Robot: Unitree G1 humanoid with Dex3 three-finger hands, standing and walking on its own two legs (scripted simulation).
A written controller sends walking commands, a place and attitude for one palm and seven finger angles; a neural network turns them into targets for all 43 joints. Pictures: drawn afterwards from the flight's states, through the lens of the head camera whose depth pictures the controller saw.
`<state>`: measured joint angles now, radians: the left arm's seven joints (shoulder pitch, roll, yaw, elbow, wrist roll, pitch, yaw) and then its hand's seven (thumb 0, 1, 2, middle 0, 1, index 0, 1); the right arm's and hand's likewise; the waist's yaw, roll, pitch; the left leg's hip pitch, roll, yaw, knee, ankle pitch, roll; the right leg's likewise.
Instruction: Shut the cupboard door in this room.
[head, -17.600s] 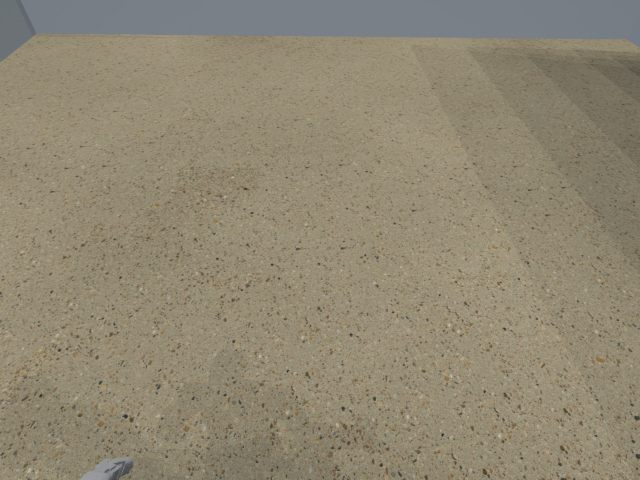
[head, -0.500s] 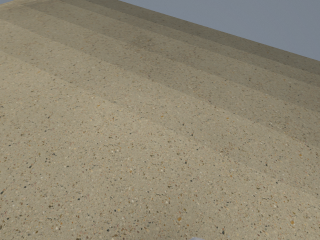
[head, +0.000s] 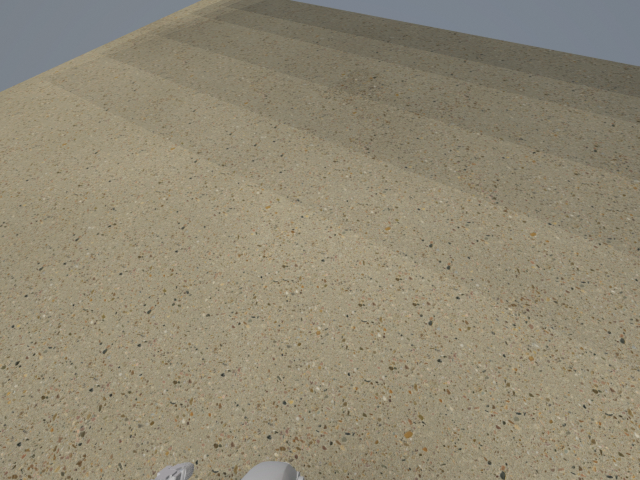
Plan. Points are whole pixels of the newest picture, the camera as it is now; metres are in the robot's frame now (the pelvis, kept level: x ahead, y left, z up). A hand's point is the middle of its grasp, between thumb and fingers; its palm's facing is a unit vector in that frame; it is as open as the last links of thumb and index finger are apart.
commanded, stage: turn or walk to find it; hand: left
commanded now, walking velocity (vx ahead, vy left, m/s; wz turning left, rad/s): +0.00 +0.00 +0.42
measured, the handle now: out of the picture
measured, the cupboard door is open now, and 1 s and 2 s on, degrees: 77 77 77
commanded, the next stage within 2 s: none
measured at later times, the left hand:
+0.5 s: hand out of the picture -0.06 +0.27 -0.19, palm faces +0.27 -0.93 -0.23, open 7.3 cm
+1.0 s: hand out of the picture -0.02 +0.22 -0.14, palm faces +0.39 -0.88 -0.28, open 7.3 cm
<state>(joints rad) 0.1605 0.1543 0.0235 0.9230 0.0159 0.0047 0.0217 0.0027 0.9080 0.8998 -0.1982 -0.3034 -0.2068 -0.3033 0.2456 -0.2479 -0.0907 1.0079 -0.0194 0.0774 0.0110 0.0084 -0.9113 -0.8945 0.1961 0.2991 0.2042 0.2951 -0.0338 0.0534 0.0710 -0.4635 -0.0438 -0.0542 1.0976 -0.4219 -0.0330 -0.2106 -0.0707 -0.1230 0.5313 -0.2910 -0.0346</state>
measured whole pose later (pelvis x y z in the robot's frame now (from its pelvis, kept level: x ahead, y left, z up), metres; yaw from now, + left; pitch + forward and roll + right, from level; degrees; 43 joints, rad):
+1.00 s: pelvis -0.05 +0.00 +0.00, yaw +24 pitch -1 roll +2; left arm 0.14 0.16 0.03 0.91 0.02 0.01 0.02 0.00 0.91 0.90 -0.20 -0.30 -0.21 -0.30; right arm 0.26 -0.23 -0.09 1.01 -0.02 0.07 0.01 0.01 -0.91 -0.89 0.20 0.30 0.21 0.30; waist -0.04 0.06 0.06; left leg -0.44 -0.07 -0.08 0.94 -0.43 -0.02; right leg -0.23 -0.05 -0.10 0.55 -0.30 -0.03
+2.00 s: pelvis -0.09 -0.02 +0.00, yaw +50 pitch -2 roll +2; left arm 0.15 0.16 0.02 0.91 0.02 0.01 0.02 0.00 0.91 0.90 -0.20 -0.30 -0.21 -0.30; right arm 0.24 -0.24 -0.09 1.00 -0.02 0.07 0.01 0.01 -0.91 -0.89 0.20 0.30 0.20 0.30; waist -0.03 0.05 0.08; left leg -0.44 -0.05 -0.05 1.07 -0.45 -0.02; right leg -0.24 -0.07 -0.13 0.55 -0.28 -0.03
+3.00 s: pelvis -0.11 -0.06 +0.00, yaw +77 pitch -2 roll +3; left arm 0.14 0.16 0.02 0.90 0.02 0.01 0.02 0.00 0.91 0.90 -0.20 -0.30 -0.21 -0.30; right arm 0.25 -0.26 -0.10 0.99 -0.02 0.08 0.01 0.01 -0.91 -0.89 0.20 0.30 0.20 0.30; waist -0.04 0.06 0.07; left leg -0.47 -0.05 -0.06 1.10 -0.42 -0.03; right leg -0.22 -0.07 -0.12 0.54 -0.29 -0.03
